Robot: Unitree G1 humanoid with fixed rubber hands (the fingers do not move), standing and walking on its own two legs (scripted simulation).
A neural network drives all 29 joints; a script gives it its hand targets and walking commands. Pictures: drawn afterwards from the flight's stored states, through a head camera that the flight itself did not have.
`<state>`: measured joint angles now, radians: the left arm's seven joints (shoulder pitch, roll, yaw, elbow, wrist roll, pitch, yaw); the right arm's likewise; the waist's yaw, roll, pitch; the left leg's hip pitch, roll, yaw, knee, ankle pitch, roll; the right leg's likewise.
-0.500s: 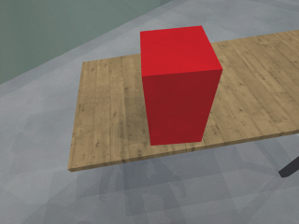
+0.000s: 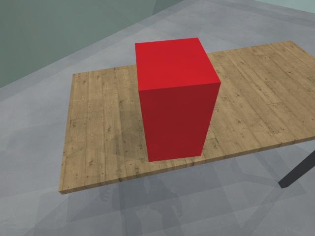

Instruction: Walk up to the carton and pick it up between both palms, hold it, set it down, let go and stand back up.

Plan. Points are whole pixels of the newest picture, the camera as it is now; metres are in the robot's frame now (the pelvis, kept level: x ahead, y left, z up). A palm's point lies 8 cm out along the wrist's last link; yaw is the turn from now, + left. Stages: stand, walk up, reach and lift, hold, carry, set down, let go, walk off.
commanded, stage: walk up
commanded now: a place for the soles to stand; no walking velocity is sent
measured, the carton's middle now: (171, 105) +0.44 -0.02 +0.08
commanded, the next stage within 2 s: none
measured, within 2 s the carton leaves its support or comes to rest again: neither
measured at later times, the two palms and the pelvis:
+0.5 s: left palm out of the picture +0.02 +0.21 -0.13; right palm out of the picture +0.02 -0.28 -0.15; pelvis +0.01 -0.04 +0.00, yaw +4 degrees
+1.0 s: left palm out of the picture +0.01 +0.20 -0.13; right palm out of the picture +0.05 -0.28 -0.15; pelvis +0.01 -0.04 +0.00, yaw +9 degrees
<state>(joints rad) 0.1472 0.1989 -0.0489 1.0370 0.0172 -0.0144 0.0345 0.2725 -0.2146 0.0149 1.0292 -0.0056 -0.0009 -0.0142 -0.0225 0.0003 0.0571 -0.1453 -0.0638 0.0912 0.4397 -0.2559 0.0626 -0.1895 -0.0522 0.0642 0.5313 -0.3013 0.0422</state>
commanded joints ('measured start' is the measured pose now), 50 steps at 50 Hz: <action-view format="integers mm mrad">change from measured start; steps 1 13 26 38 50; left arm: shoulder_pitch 29 46 109 121 43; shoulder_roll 138 146 134 135 223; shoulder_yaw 26 23 26 37 72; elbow -17 10 17 10 0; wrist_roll -2 -4 -6 -1 -7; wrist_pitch -7 -13 -10 -8 30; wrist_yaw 3 -3 -5 -6 0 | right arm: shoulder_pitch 58 67 53 39 19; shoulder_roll -133 -127 -134 -137 -150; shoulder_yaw -24 -13 0 8 -9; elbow -25 30 73 89 33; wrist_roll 0 -2 -2 6 8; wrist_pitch -10 -10 -14 -23 -32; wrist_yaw -5 -10 -17 -24 -43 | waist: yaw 20 11 12 21 3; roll -37 -31 -8 30 -24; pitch -5 39 29 3 58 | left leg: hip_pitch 17 2 -13 -53 -125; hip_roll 179 159 156 150 186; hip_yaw -177 -180 -202 -231 -301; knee -98 -75 -48 -18 33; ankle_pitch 229 147 183 232 519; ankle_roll -21 -7 -11 -19 -1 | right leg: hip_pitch -29 -43 16 62 58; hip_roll -59 -72 -74 -81 -59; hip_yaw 35 47 18 -20 -114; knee -89 -175 -205 -196 -85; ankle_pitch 207 186 229 245 297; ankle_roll -102 -105 -102 -109 -89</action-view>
